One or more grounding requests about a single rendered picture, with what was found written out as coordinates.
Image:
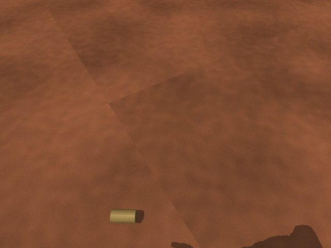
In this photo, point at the can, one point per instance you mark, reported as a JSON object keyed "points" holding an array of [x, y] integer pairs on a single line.
{"points": [[123, 216]]}

